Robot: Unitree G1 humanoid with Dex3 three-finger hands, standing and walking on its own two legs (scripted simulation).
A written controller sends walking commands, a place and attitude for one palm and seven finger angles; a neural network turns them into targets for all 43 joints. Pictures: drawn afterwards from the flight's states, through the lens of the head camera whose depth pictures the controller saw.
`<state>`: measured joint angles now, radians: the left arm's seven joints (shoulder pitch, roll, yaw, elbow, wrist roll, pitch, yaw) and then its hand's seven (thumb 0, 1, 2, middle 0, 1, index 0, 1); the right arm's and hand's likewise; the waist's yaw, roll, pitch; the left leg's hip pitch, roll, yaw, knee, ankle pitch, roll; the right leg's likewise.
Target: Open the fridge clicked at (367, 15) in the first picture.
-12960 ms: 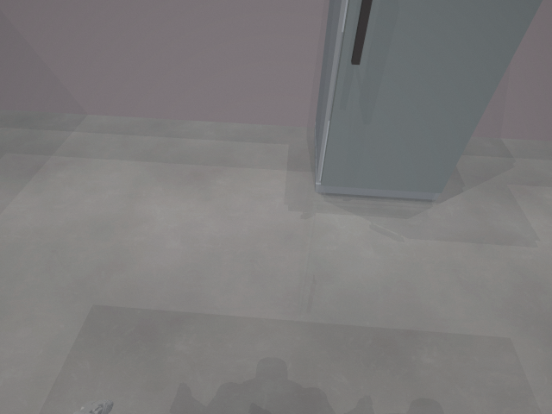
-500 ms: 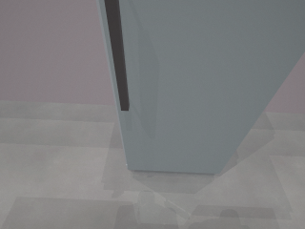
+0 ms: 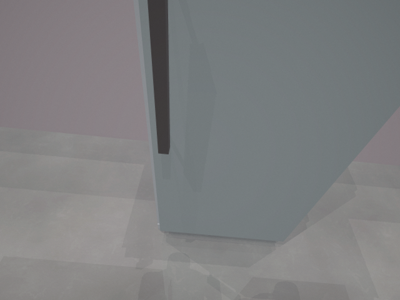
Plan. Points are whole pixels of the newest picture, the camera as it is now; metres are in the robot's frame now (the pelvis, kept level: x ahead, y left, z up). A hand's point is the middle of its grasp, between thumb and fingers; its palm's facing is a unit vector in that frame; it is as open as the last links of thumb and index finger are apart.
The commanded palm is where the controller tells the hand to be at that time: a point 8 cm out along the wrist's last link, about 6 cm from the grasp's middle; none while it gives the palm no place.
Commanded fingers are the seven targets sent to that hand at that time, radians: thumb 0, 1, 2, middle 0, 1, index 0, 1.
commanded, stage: come to a stop and stand still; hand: left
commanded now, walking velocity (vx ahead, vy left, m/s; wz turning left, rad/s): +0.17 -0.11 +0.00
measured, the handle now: (163, 70) +0.51 +0.13 +0.21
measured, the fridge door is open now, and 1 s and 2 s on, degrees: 0 0 0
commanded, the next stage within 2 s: none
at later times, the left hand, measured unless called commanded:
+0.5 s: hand out of the picture +0.13 +0.15 -0.18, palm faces +0.08 -0.98 -0.20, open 7.3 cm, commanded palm none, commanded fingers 0.00 0.90 0.90 -0.20 -0.30 -0.20 -0.30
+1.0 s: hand out of the picture +0.00 +0.12 -0.16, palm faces +0.08 -0.97 -0.21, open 7.3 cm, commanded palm none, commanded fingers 0.00 0.90 0.90 -0.20 -0.30 -0.20 -0.30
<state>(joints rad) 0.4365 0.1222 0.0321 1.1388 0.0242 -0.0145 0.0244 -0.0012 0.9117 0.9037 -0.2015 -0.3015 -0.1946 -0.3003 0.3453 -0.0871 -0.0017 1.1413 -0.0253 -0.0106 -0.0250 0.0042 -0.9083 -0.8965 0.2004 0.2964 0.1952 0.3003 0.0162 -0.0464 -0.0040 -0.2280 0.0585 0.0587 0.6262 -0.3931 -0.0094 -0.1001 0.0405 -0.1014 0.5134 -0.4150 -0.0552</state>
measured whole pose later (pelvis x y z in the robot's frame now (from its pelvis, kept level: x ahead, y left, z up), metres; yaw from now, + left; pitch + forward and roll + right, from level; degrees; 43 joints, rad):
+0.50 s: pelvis +0.05 -0.03 +0.00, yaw +4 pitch +0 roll +0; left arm 0.12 0.16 0.06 0.99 0.03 0.00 0.04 0.00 0.92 0.90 -0.20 -0.30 -0.19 -0.30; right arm 0.27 -0.14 -0.06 1.07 -0.01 0.02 -0.04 0.00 -0.91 -0.90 0.20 0.30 0.20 0.30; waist -0.02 -0.02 0.11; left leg -0.32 0.03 0.09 0.80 -0.50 -0.03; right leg -0.36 -0.10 -0.13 0.63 -0.26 0.00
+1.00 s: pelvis +0.02 -0.05 +0.01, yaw +2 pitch -1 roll +1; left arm 0.31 0.14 0.01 1.08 0.02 0.00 0.04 0.00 0.91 0.90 -0.20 -0.30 -0.19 -0.30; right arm 0.21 -0.16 -0.04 1.04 -0.01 0.01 -0.02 -0.01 -0.93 -0.90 0.20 0.30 0.20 0.30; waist 0.00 0.01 0.03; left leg -0.23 0.03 0.13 0.47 -0.22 0.01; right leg -0.18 -0.02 -0.07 0.51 -0.32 -0.02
